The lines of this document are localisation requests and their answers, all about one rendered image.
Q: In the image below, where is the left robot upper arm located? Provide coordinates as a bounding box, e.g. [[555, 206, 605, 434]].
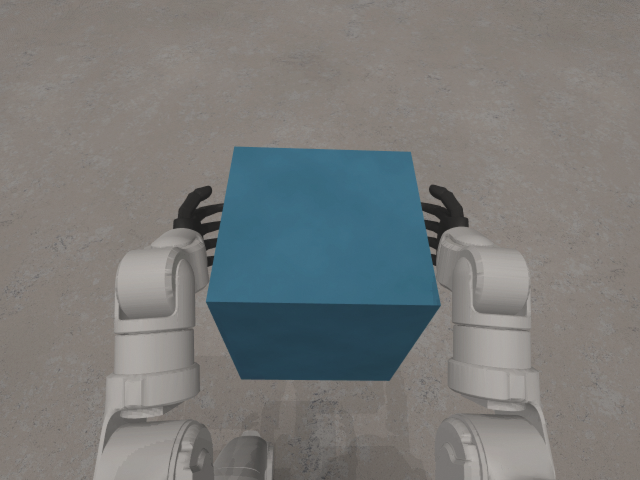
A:
[[95, 419, 214, 480]]

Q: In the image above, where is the robot left thigh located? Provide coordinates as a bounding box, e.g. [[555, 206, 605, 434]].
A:
[[213, 436, 274, 480]]

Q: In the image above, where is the left robot shin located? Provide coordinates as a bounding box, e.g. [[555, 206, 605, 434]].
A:
[[242, 430, 262, 438]]

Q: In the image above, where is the robot left forearm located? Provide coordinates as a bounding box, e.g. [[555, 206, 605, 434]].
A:
[[93, 228, 209, 480]]

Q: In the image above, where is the robot right forearm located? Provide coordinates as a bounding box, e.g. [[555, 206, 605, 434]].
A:
[[436, 227, 555, 478]]

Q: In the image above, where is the robot right hand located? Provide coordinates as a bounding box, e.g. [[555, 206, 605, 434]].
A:
[[421, 185, 469, 266]]

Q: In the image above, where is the carton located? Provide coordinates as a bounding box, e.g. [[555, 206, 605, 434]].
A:
[[206, 147, 441, 381]]

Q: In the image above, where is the robot left hand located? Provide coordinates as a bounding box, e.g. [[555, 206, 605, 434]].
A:
[[173, 186, 224, 267]]

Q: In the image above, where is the right robot upper arm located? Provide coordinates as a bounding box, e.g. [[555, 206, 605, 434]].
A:
[[435, 413, 555, 480]]

